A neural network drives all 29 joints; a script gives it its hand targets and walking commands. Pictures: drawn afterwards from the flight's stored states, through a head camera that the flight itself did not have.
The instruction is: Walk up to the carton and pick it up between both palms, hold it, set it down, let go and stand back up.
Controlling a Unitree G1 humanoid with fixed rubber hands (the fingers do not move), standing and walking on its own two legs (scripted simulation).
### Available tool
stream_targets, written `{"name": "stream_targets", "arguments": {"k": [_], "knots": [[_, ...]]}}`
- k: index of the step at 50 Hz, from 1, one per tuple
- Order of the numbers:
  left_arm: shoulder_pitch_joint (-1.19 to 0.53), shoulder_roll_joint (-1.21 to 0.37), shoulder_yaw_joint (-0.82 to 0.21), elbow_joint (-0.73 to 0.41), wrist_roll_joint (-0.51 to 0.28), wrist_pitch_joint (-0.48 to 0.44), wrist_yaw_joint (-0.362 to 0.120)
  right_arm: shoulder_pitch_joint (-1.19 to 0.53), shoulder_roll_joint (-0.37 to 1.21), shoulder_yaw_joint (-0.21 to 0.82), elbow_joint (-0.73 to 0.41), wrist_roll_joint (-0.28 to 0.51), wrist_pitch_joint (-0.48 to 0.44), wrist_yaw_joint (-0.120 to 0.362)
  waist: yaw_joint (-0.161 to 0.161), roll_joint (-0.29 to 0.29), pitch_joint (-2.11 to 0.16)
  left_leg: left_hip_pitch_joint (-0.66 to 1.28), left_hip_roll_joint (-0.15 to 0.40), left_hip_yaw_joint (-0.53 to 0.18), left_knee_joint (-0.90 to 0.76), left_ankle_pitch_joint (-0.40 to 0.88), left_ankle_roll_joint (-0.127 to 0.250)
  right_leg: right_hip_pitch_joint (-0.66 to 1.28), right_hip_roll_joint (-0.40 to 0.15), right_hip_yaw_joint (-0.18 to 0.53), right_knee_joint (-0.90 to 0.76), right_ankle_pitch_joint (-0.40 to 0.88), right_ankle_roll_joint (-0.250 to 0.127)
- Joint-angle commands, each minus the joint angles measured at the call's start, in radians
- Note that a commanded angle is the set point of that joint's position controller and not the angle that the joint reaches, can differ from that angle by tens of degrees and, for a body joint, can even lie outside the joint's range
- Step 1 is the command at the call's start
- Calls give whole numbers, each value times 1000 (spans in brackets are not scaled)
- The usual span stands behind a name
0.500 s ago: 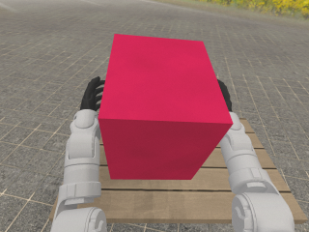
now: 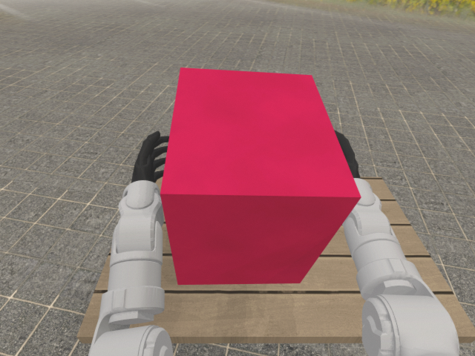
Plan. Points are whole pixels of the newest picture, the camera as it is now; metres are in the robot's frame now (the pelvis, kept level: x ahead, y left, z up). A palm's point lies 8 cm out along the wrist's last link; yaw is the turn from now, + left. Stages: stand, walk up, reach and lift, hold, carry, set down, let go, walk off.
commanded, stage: set down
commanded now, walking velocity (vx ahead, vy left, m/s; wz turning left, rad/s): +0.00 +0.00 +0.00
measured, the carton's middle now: (243, 181) +0.42 +0.00 +0.12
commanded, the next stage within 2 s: none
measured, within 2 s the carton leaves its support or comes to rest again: neither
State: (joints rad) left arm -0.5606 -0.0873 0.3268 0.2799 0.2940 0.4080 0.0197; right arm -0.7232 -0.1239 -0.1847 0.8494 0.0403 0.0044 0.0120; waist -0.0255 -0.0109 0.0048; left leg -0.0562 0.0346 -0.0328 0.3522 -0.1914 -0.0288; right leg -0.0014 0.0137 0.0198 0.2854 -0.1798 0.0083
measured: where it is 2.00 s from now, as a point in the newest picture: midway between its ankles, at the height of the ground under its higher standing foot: outside the picture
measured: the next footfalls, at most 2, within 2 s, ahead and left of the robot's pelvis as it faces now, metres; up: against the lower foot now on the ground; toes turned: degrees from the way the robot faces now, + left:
none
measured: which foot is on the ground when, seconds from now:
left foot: down 0.00-1.00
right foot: down 0.00-1.00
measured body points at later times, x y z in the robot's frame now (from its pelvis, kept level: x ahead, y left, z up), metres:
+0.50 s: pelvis +0.01 -0.01 +0.00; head +0.00 +0.00 +0.45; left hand +0.39 +0.15 +0.13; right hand +0.42 -0.19 +0.13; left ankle +0.01 +0.14 -0.75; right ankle -0.01 -0.13 -0.75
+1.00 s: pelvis +0.01 -0.01 +0.00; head +0.02 -0.01 +0.45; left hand +0.39 +0.14 +0.09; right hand +0.42 -0.20 +0.10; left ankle +0.01 +0.13 -0.75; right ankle -0.01 -0.13 -0.75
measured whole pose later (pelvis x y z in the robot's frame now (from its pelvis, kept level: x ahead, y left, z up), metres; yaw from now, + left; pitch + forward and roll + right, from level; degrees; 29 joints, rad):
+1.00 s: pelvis +0.01 -0.01 +0.00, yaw -1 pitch +4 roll -1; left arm -0.50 -0.14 0.35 0.50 0.27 0.14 0.11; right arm -0.72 -0.17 -0.19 1.02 -0.02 -0.16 0.06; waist 0.00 0.02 -0.06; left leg -0.23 0.06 -0.03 0.35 -0.18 -0.04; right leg -0.18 0.04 0.02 0.29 -0.17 -0.02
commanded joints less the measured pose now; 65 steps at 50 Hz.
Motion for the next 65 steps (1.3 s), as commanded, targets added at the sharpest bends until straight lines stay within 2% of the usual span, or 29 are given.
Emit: {"name": "stream_targets", "arguments": {"k": [1,7,9,10,12,13,14,17,18,20,21,24,27,29,31,32,34,36,37,39,40,41,45,46,55,56,60,63,65], "knots": [[-432,-437,-373,-14,-59,-88,-56,-581,360,235,-192,-1,-118,153,87,-21,-327,147,-29,78,-47,338,-15,-91,58,-142,-42,150,-13],[-414,-458,-383,12,-60,-126,-39,-544,354,225,-140,-9,-144,166,83,11,-360,167,-22,70,-39,403,-29,-121,62,-149,-41,181,-27],[-405,-480,-381,-1,-54,-146,-29,-567,380,238,-182,-10,-170,166,108,9,-414,175,-27,77,-17,448,-30,-122,64,-141,-37,209,-33],[-402,-479,-388,-1,-53,-154,-21,-546,371,238,-149,-10,-167,166,98,4,-401,182,-21,78,-13,474,-32,-132,67,-144,-33,231,-30],[-415,-468,-376,20,-58,-174,-13,-572,366,243,-150,-8,-176,173,116,2,-412,159,-23,76,-14,457,-29,-129,64,-139,-35,230,-30],[-424,-472,-385,16,-61,-177,-14,-555,364,236,-148,-17,-177,171,102,-1,-412,161,-22,74,-16,454,-30,-140,64,-145,-36,223,-30],[-419,-468,-355,25,-50,-187,-11,-544,371,234,-126,-19,-175,178,123,5,-393,149,-20,81,-20,450,-26,-134,63,-138,-36,213,-31],[-405,-485,-373,23,-44,-193,-9,-532,370,226,-112,-34,-181,179,118,25,-422,158,-17,74,-15,472,-32,-140,66,-147,-25,239,-38],[-394,-479,-363,28,-47,-200,-6,-536,375,236,-135,-28,-188,178,133,20,-415,154,-17,77,-10,481,-28,-140,67,-143,-24,235,-36],[-399,-482,-376,42,-55,-211,-2,-528,363,225,-121,-31,-189,180,116,0,-425,179,-10,72,0,507,-29,-162,70,-142,-28,251,-39],[-393,-485,-373,26,-56,-223,3,-520,367,239,-105,-36,-196,182,136,8,-446,174,-12,78,4,535,-33,-152,73,-149,-21,283,-39],[-416,-474,-357,63,-52,-231,5,-537,375,223,-94,-37,-197,180,127,-17,-420,139,-11,78,-3,497,-27,-164,68,-139,-24,279,-34],[-412,-488,-363,50,-51,-257,13,-516,375,214,-92,-45,-212,183,118,16,-477,159,-9,69,9,513,-31,-180,67,-135,-16,284,-35],[-401,-485,-335,85,-40,-260,15,-517,378,231,-58,-50,-211,186,143,-15,-436,139,-8,76,-3,519,-26,-171,66,-134,-15,296,-34],[-384,-489,-344,85,-40,-274,14,-500,391,234,-70,-51,-223,183,133,-12,-469,125,-16,75,-1,519,-24,-155,63,-133,-11,346,-29],[-406,-482,-351,57,-40,-286,17,-500,376,223,-56,-63,-227,181,149,13,-487,132,-14,83,3,535,-26,-173,62,-135,-8,329,-30],[-404,-497,-359,79,-53,-298,25,-528,376,222,-89,-57,-242,184,129,5,-517,155,-4,69,15,569,-35,-183,69,-137,-7,342,-38],[-407,-509,-375,86,-58,-315,34,-525,375,228,-57,-58,-250,185,137,14,-535,169,-1,70,27,597,-37,-219,71,-140,-9,338,-47],[-407,-498,-367,103,-54,-318,33,-508,373,210,-34,-55,-250,182,123,-7,-502,158,-1,69,21,573,-39,-218,69,-135,-11,340,-38],[-415,-493,-334,124,-34,-314,31,-507,372,187,-3,-72,-239,185,131,0,-476,128,-3,78,9,535,-32,-199,62,-129,-17,326,-41],[-408,-486,-324,150,-39,-311,28,-518,366,199,-12,-79,-237,192,155,-15,-445,104,-8,84,-5,496,-22,-191,57,-126,-20,289,-37],[-427,-488,-318,150,-36,-310,24,-520,365,182,-3,-66,-236,191,128,-17,-442,95,-3,80,-10,455,-18,-194,54,-124,-27,263,-40],[-452,-499,-331,145,-53,-342,31,-540,380,175,-7,-89,-260,193,143,-24,-495,103,0,76,-3,474,-22,-223,64,-128,-9,277,-36],[-459,-509,-341,137,-52,-347,37,-539,363,156,0,-95,-264,197,128,16,-507,116,-3,77,10,501,-27,-224,59,-131,-10,278,-49],[-469,-504,-303,210,-40,-380,52,-575,350,140,43,-110,-282,205,163,-6,-514,85,10,83,11,500,-17,-277,55,-120,-12,257,-46],[-495,-502,-302,192,-42,-387,54,-562,349,113,66,-107,-281,207,137,1,-515,94,11,76,8,488,-29,-283,59,-129,-9,251,-49],[-500,-506,-301,223,-48,-408,53,-585,362,117,58,-131,-300,198,144,-30,-547,76,13,83,21,516,-20,-268,53,-114,-5,291,-50],[-491,-517,-312,217,-44,-415,67,-584,350,111,72,-125,-308,203,144,23,-567,111,13,74,34,570,-35,-306,62,-130,0,304,-59],[-499,-499,-304,237,-44,-418,66,-589,344,103,81,-122,-308,203,154,2,-556,90,13,80,27,544,-28,-303,52,-120,-8,285,-57]]}}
